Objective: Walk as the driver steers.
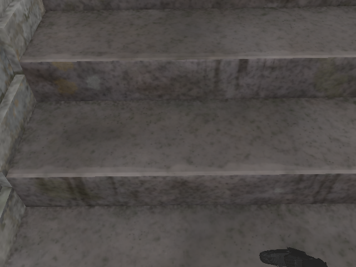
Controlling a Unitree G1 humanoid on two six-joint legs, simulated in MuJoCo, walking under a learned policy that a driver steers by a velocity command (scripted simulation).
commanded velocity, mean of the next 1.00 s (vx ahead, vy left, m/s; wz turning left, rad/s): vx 0.50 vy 0.00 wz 0.00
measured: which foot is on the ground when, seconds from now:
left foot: down 0.00-0.44, up 0.46-0.98, down 1.00-1.00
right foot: up 0.00-0.40, down 0.42-1.00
